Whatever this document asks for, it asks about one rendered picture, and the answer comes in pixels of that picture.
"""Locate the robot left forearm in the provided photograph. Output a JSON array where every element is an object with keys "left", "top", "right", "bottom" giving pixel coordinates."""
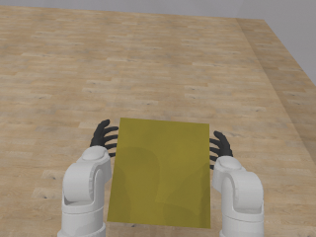
[{"left": 56, "top": 145, "right": 112, "bottom": 237}]

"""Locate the robot right forearm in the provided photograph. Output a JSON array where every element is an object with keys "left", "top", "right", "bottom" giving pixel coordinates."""
[{"left": 211, "top": 155, "right": 265, "bottom": 237}]

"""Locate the robot left hand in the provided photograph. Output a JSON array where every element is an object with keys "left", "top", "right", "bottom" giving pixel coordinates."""
[{"left": 90, "top": 119, "right": 119, "bottom": 158}]

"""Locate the robot right hand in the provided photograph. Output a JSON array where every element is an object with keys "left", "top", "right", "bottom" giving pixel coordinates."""
[{"left": 209, "top": 130, "right": 233, "bottom": 170}]

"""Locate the carton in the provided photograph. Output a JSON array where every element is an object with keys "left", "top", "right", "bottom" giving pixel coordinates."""
[{"left": 107, "top": 118, "right": 211, "bottom": 229}]

